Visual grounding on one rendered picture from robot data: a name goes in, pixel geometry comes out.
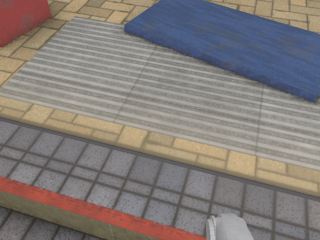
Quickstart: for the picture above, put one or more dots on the robot right thigh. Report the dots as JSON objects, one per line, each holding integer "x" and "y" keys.
{"x": 227, "y": 226}

